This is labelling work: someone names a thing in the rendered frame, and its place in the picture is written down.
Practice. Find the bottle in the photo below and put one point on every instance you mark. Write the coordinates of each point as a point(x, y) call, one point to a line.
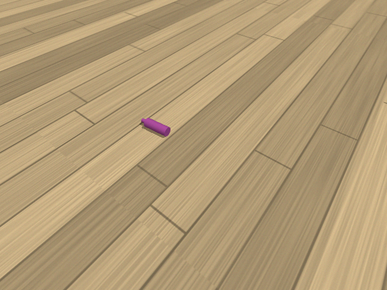
point(156, 126)

